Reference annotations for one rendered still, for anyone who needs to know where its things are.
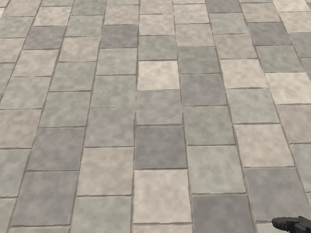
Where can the right robot hand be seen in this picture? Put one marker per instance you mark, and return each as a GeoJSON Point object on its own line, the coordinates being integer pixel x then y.
{"type": "Point", "coordinates": [298, 224]}

